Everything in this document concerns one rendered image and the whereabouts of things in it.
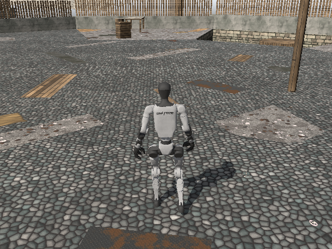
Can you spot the right robot hand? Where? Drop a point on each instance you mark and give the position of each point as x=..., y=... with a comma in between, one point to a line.
x=187, y=144

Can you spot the robot right forearm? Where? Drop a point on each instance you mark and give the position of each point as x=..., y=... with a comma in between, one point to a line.
x=189, y=135

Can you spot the left robot hand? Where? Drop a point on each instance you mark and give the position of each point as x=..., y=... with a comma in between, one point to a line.
x=136, y=152

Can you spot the robot right upper arm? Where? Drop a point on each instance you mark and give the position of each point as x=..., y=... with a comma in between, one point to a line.
x=183, y=115

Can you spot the humanoid robot torso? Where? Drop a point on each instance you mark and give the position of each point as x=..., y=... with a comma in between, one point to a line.
x=165, y=119

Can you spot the right robot thigh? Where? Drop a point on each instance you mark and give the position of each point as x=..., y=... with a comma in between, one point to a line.
x=178, y=152

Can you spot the robot left forearm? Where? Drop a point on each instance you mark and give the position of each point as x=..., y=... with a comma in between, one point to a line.
x=139, y=139

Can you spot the robot left upper arm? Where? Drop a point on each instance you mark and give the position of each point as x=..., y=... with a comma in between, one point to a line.
x=146, y=117

